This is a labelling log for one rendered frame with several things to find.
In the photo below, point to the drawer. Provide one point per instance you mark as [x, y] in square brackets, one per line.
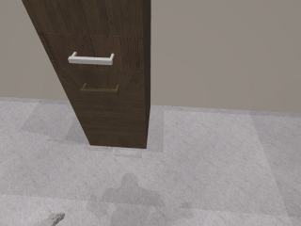
[124, 48]

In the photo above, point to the cabinet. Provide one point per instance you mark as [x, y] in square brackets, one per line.
[107, 120]

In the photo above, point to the handle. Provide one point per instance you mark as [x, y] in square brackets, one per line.
[99, 91]
[91, 60]

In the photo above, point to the left robot hand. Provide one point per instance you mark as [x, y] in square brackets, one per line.
[53, 219]

